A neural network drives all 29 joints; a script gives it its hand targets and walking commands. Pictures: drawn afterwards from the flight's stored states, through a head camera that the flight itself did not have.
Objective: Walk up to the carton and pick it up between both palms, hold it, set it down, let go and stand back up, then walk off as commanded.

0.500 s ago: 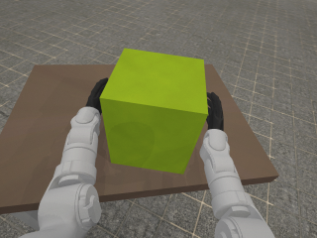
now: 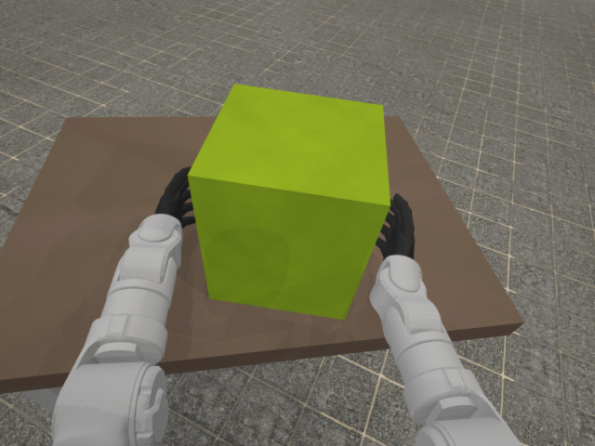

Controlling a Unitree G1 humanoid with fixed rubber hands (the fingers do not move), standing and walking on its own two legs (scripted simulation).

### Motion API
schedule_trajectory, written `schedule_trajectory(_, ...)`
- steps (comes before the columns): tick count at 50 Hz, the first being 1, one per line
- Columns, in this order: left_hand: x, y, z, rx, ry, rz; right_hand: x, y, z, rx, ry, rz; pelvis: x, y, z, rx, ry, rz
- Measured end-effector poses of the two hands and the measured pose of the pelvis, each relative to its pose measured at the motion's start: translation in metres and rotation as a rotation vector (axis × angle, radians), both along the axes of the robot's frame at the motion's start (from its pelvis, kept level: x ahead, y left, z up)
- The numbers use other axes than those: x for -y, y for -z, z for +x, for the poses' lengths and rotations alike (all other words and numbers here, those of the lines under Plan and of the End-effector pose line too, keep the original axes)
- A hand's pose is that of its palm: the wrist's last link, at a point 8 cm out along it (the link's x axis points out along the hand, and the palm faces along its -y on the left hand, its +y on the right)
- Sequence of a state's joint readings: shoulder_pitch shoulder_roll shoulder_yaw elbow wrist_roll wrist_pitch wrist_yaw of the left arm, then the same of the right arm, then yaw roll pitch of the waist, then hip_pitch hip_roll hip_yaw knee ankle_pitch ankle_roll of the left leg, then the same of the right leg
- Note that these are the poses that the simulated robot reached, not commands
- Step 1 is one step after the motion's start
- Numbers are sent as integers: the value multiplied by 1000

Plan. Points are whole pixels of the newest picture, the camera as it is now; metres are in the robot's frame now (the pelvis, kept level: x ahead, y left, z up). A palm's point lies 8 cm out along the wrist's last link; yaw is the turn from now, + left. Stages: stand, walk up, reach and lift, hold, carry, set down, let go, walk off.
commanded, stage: set down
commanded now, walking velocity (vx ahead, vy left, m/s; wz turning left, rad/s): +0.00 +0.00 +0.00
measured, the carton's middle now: (291, 206) +0.43 -0.03 +0.09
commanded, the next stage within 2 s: none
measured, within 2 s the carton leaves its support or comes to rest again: neither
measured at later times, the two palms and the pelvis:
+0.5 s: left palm (135, 248) +0.36 +0.17 +0.11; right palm (408, 277) +0.29 -0.16 +0.11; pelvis -0.05 +0.00 -0.01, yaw +0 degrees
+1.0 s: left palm (93, 306) +0.31 +0.22 +0.07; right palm (430, 327) +0.23 -0.17 +0.09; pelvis -0.04 +0.00 -0.01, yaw +0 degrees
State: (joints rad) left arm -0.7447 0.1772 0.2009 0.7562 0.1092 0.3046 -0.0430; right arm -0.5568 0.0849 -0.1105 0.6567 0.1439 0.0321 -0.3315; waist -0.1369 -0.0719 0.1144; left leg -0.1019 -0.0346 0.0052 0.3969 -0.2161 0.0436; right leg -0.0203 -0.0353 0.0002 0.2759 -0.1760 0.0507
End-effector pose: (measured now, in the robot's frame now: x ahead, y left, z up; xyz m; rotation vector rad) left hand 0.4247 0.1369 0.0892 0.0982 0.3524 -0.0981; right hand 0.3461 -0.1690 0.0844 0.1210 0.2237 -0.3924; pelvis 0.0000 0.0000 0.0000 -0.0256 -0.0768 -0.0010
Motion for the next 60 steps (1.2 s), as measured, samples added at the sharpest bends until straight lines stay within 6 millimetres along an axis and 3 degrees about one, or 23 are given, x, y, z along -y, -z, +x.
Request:
schedule_trajectory(7,-18,6,-27,-7,-36,-9,5,7,-28,-15,17,1,1,2,-14,24,0,-4)
schedule_trajectory(11,-24,0,-40,22,-39,-20,7,-2,-43,9,20,-1,0,3,-24,40,0,-6)
schedule_trajectory(19,-30,-19,-57,88,-19,-13,-5,-17,-52,-21,-51,-2,-2,6,-40,65,-2,-9)
schedule_trajectory(24,-33,-19,-63,63,-20,-16,-10,-23,-53,-41,-68,-1,-3,6,-45,67,-2,-10)
schedule_trajectory(41,-54,6,-79,-6,-69,-21,6,-20,-74,-12,0,20,-2,6,-38,57,-2,-8)
schedule_trajectory(54,-87,19,-137,-2,-115,-33,2,0,-128,-55,-8,41,-2,6,-41,61,-2,-9)
schedule_trajectory(60,-87,13,-151,31,-93,-39,-1,-17,-135,-17,-29,34,-2,6,-43,64,-2,-9)
